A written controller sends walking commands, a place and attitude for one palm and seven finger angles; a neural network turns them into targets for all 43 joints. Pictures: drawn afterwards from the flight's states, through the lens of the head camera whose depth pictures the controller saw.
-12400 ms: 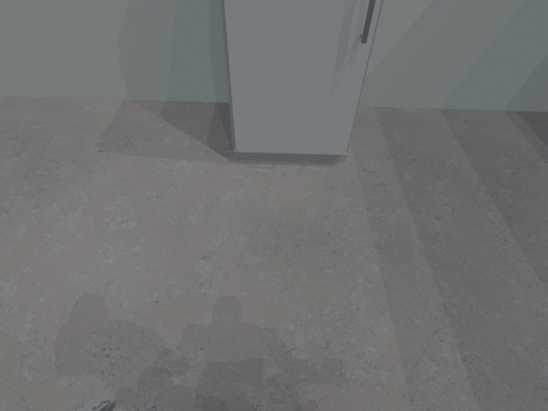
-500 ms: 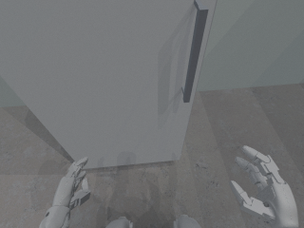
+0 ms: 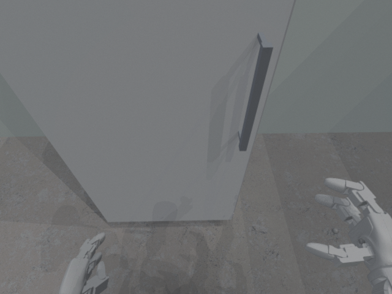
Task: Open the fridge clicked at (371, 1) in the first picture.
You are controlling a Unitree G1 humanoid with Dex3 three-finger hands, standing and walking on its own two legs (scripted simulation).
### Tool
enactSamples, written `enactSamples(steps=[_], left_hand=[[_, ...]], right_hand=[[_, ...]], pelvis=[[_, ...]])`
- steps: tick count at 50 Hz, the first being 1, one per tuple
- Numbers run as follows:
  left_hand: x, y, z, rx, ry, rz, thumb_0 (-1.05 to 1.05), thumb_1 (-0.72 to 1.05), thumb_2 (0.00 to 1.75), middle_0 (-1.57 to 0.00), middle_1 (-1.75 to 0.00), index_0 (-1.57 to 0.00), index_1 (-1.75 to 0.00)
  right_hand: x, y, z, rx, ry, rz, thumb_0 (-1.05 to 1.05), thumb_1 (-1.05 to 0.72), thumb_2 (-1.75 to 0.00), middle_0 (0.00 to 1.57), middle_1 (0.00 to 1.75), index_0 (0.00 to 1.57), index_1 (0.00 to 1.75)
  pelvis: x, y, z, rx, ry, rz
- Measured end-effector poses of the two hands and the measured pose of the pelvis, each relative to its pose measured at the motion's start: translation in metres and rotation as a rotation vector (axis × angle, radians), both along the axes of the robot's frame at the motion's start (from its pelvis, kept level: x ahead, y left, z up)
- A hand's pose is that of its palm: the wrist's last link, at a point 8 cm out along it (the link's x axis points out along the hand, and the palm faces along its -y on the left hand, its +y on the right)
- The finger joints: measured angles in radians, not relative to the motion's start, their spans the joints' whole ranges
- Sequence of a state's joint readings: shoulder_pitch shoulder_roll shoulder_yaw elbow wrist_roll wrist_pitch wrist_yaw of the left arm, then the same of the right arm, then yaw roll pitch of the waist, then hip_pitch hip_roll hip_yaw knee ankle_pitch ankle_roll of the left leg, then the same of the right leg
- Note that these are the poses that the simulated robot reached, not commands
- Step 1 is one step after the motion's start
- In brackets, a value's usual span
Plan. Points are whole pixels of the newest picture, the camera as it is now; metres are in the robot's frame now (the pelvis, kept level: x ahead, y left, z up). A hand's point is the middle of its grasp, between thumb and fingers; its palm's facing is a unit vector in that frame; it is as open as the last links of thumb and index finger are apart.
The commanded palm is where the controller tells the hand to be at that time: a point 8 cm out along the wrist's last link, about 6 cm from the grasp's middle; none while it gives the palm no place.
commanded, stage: raise the hand to about handle height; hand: right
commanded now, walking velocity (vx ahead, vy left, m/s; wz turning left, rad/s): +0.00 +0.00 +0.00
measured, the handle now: (250, 101) +0.51 -0.09 +0.12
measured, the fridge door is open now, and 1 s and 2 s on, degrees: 0 0 0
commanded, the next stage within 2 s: move the hooked fingers beside the handle in 1.06 s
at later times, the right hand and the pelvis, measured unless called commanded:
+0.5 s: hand (373, 192) +0.27 -0.26 +0.14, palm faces +0.01 +1.00 -0.07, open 14.0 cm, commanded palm +0.24 -0.31 +0.15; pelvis +0.01 +0.01 +0.02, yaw -1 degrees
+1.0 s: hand (369, 186) +0.28 -0.25 +0.15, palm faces +0.02 +1.00 -0.05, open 14.0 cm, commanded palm +0.24 -0.30 +0.15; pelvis +0.00 +0.02 +0.02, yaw +0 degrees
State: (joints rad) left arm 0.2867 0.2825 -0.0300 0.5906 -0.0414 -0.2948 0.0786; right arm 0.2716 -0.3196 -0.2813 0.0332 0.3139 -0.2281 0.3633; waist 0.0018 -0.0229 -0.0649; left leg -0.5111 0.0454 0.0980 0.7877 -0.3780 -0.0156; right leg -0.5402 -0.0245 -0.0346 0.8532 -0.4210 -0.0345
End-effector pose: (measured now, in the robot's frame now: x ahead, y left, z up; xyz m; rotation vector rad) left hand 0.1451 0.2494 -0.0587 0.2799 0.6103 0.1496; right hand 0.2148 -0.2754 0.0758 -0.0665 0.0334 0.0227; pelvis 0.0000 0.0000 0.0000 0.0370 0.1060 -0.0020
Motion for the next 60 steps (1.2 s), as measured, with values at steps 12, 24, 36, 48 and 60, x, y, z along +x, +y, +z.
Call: enactSamples(steps=[12, 24, 36, 48, 60], left_hand=[[0.038, -0.018, 0.021, -0.036, -0.091, -0.067, 0.02, 0.90, 0.90, -0.21, -0.30, -0.20, -0.30], [0.032, -0.018, 0.017, -0.058, -0.042, -0.070, 0.01, 0.90, 0.90, -0.21, -0.30, -0.20, -0.30], [0.013, 0.006, 0.016, -0.042, -0.008, -0.017, 0.02, 0.90, 0.90, -0.21, -0.30, -0.20, -0.30], [0.011, 0.011, 0.020, -0.034, -0.023, -0.003, 0.02, 0.90, 0.90, -0.21, -0.30, -0.20, -0.30], [0.018, 0.001, 0.018, -0.058, -0.036, -0.025, 0.02, 0.90, 0.90, -0.21, -0.30, -0.20, -0.30]], right_hand=[[0.017, -0.023, 0.035, 0.001, -0.026, -0.026, -0.01, 0.38, -0.35, 0.29, 1.13, 0.29, 1.13], [0.033, -0.040, 0.066, 0.001, -0.045, -0.036, -0.01, 0.49, -0.30, 0.30, 1.20, 0.30, 1.19], [0.048, -0.041, 0.078, 0.017, -0.036, -0.016, -0.02, 0.50, -0.30, 0.30, 1.20, 0.30, 1.20], [0.042, -0.032, 0.074, 0.015, -0.051, -0.036, -0.02, 0.50, -0.30, 0.30, 1.20, 0.30, 1.20], [0.040, -0.033, 0.075, 0.014, -0.036, -0.030, -0.02, 0.50, -0.30, 0.30, 1.20, 0.30, 1.20]], pelvis=[[0.008, 0.003, 0.012, -0.003, -0.046, -0.006], [0.008, 0.010, 0.020, -0.010, -0.076, -0.010], [0.007, 0.015, 0.024, -0.019, -0.081, 0.001], [0.004, 0.018, 0.025, -0.021, -0.094, 0.006], [0.003, 0.018, 0.025, -0.022, -0.092, 0.000]])
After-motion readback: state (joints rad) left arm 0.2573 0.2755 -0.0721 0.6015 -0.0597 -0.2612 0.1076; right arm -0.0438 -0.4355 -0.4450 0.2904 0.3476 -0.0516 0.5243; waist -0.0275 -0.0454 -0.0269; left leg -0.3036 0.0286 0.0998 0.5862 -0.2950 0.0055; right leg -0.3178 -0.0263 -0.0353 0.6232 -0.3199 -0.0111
